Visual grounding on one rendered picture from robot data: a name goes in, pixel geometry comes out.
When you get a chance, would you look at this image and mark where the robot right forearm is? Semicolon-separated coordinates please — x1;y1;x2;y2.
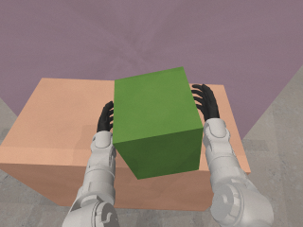
203;117;262;195

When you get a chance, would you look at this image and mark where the pedestal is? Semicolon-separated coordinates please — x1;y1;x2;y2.
0;78;251;212

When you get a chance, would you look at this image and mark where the carton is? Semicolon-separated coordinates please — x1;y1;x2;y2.
112;66;204;180

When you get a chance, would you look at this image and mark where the robot left upper arm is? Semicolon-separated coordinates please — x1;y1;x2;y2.
62;201;120;227

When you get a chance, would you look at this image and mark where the robot right hand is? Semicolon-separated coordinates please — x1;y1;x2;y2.
191;84;220;122

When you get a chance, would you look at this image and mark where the robot left hand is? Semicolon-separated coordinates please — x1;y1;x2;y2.
97;101;114;132

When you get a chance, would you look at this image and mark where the robot right upper arm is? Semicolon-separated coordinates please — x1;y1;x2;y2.
210;183;274;227

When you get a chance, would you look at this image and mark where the robot left forearm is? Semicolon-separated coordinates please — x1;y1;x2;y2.
67;131;116;215

